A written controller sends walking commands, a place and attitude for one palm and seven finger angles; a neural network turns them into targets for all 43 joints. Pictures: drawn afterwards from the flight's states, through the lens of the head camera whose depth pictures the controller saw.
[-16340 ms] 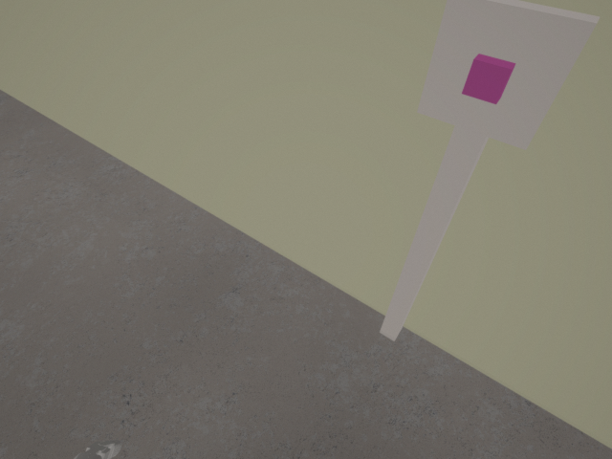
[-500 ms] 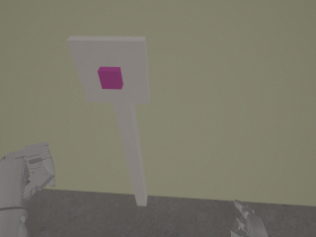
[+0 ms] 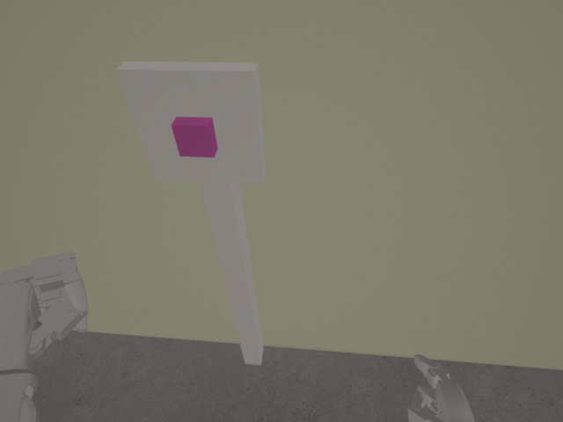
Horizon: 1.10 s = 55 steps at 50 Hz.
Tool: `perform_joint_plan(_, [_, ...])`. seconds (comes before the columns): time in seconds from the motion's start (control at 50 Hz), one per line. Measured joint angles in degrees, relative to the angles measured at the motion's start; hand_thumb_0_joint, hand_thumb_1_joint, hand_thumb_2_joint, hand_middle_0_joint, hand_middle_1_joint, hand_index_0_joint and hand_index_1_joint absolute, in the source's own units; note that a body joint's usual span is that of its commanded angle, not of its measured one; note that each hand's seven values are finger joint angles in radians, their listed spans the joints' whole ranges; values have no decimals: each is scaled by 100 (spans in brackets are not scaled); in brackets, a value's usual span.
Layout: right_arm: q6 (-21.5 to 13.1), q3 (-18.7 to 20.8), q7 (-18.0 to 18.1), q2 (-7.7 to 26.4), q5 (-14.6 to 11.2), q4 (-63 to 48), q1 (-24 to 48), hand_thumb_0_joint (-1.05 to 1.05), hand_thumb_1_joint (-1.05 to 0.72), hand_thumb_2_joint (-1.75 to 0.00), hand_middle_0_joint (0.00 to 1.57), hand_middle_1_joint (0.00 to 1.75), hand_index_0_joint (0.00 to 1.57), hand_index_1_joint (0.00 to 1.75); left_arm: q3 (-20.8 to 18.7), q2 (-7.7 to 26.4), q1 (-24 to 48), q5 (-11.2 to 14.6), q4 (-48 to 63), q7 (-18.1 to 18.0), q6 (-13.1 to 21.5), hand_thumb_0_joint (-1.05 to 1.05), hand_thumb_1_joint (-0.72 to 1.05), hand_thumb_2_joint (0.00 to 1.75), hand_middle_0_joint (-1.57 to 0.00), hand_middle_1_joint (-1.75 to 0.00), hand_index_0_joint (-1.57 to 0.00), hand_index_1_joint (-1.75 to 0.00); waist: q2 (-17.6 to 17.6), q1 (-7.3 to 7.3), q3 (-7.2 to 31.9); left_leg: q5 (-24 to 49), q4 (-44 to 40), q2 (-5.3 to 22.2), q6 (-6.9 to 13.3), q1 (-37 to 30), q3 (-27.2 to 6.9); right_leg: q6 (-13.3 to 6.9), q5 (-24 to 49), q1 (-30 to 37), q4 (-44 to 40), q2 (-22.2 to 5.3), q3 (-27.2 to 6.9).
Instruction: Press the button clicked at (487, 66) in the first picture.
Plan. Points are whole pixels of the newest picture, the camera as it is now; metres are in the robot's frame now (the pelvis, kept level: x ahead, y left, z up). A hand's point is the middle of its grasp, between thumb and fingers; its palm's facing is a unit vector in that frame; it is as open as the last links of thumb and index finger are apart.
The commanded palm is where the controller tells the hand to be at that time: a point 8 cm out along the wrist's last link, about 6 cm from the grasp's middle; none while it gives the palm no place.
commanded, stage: step back with the hand held close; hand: left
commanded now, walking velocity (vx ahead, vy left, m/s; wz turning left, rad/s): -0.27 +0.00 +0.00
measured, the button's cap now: (196, 136) +0.46 +0.20 +0.20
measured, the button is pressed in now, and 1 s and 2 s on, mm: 0 0 0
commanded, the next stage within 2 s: stop stepping back and stand still in 1.20 s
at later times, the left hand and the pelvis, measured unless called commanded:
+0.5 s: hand (41, 355) +0.13 +0.26 +0.15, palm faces +0.31 -0.83 -0.47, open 3.1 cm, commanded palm +0.07 +0.30 +0.17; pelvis -0.06 +0.03 -0.01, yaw -1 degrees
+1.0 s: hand out of the picture +0.06 +0.31 +0.15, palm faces +0.41 -0.83 -0.38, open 3.1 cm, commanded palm -0.02 +0.35 +0.17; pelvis -0.14 +0.07 -0.03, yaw +2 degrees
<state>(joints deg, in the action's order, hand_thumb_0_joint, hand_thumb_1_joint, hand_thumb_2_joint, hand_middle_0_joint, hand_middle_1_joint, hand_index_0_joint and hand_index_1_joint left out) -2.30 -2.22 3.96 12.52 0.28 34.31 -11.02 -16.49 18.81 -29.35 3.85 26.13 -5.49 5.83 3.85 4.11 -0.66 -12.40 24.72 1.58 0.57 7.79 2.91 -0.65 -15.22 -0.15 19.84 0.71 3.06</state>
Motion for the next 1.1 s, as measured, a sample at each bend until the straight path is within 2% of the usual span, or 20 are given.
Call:
perform_joint_plan(0.06, [162, 16, -46, 45, -6, -102, 57, 2, -91, -90, 21, 30, 21, 30, -202, 77, -92, -23, 43, -1, 153, 1, 89, 90, -131, -150, -131, -149, 14, -110, 48, 0, 108, 48, 0, 296, -10, 2, 47, -270, 38, 44, 3])
perform_joint_plan(0.14, [354, 124, -44, 123, -39, -253, 107, 2, -91, -90, 21, 30, 21, 30, -161, 116, -410, -46, 233, 18, 190, 1, 89, 90, -131, -150, -131, -149, -5, -220, 37, 56, 139, 44, 27, 560, 59, 35, 67, -614, 187, 25, -63])
perform_joint_plan(0.22, [499, 238, 6, 159, -92, -360, 123, 2, -91, -90, 21, 30, 21, 30, -93, 239, -645, -40, 401, 21, 175, 1, 89, 90, -131, -150, -130, -149, -65, -284, -10, 103, 196, 26, 62, 749, 119, 69, 68, -875, 363, -7, -117])
perform_joint_plan(0.32, [552, 289, 47, 133, -133, -448, 110, 2, -91, -90, 21, 30, 20, 30, -217, 418, -707, -23, 545, -66, 219, 1, 89, 90, -131, -150, -131, -149, -167, -320, -83, 171, 308, 20, 108, 961, 148, 102, 114, -1124, 540, -24, -144])
perform_joint_plan(0.42, [465, 258, 39, 77, -141, -496, 64, 2, -91, -90, 20, 30, 20, 30, -330, 478, -705, -31, 683, -156, 336, 1, 89, 90, -131, -150, -130, -149, -231, -347, -110, 271, 414, 9, 168, 1161, 146, 138, 202, -1331, 673, -42, -138])
perform_joint_plan(0.58, [183, 180, 28, 18, -90, -482, -111, 1, -91, -90, 21, 30, 21, 30, -365, 378, -708, -154, 749, -255, 611, 1, 89, 90, -131, -150, -131, -149, -183, -380, -93, 370, 673, -8, 268, 1538, 37, 152, 183, -1628, 885, -22, -78])
perform_joint_plan(0.76, [-103, 155, 24, -70, -35, -286, -231, 2, -91, -90, 21, 30, 21, 30, -537, 400, -629, -219, 814, -296, 825, 1, 89, 90, -131, -150, -131, -149, -169, -365, -171, 474, 719, -141, 333, 1731, -105, 90, 30, -1810, 1102, 124, -326])
perform_joint_plan(0.8, [-129, 162, 11, -71, -22, -233, -213, 2, -91, -90, 21, 30, 21, 30, -535, 377, -609, -222, 817, -308, 851, 1, 89, 90, -131, -150, -131, -149, -176, -332, -159, 235, 818, -164, 289, 1809, -105, 77, 132, -1837, 1066, 121, -365])
perform_joint_plan(0.84, [-141, 173, -13, -55, -12, -171, -169, 2, -91, -90, 21, 30, 21, 30, -508, 353, -585, -222, 843, -349, 896, 1, 89, 90, -131, -150, -131, -149, -234, -285, -147, -209, 1072, -222, 143, 1950, -92, 117, 483, -1899, 1036, 62, -403])
perform_joint_plan(0.88, [-120, 203, -33, -7, -7, -86, -104, 2, -91, -90, 21, 30, 21, 30, -410, 279, -502, -239, 844, -392, 910, 1, 89, 90, -131, -150, -131, -149, -247, -264, -148, -603, 1412, -270, 49, 2059, -157, 235, 520, -1975, 1151, 38, -432])
perform_joint_plan(0.92, [-71, 225, -26, 21, -15, -27, -42, 2, -91, -90, 21, 30, 21, 30, -327, 228, -394, -257, 842, -417, 895, 1, 89, 90, -131, -150, -131, -149, -295, -298, -155, -552, 1479, -294, 85, 2086, -160, 287, 408, -2075, 1327, 2, -442])
perform_joint_plan(0.94, [-59, 224, -5, 31, -18, -30, -14, 2, -91, -90, 21, 30, 21, 30, -307, 219, -329, -261, 844, -419, 887, 1, 89, 90, -131, -150, -131, -149, -315, -308, -178, -339, 1449, -286, 178, 2105, -126, 262, 177, -2163, 1493, -3, -441])
perform_joint_plan(0.98, [-122, 244, 40, 24, 28, -54, 45, 2, -91, -90, 21, 30, 21, 30, -340, 241, -188, -282, 828, -399, 871, 1, 88, 90, -131, -150, -131, -149, -198, -367, -236, 319, 1280, -158, 467, 2142, -138, 201, -638, -2494, 2527, 236, -532])
perform_joint_plan(1.0, [-177, 272, 39, -29, 55, -49, 59, 2, -91, -90, 21, 30, 21, 30, -399, 328, -115, -272, 850, -376, 850, 1, 88, 90, -131, -150, -131, -149, -157, -404, -263, 670, 1142, -92, 527, 2136, -168, 168, -914, -2632, 3237, 383, -582])
perform_joint_plan(1.04, [-274, 299, -36, -175, 80, 20, 64, 2, -91, -90, 21, 30, 21, 30, -567, 541, -57, -218, 914, -342, 902, 1, 88, 90, -131, -150, -131, -149, -194, -418, -249, 933, 872, -26, 547, 2098, -202, 118, -1207, -2671, 4195, 552, -585])
perform_joint_plan(1.06, [-304, 292, -91, -237, 79, 51, 49, 2, -91, -90, 21, 30, 21, 30, -637, 606, -86, -178, 955, -339, 929, 1, 88, 90, -131, -150, -131, -149, -221, -405, -192, 995, 691, 7, 533, 2068, -197, 94, -1303, -2578, 4369, 579, -521])
perform_joint_plan(1.1, [-361, 262, -180, -320, 72, 80, -7, 2, -91, -90, 21, 30, 21, 30, -687, 623, -183, -113, 1039, -340, 968, 1, 88, 90, -131, -150, -131, -149, -231, -373, -29, 1187, 254, 78, 472, 2013, -164, 34, -1463, -2208, 4194, 566, -310])
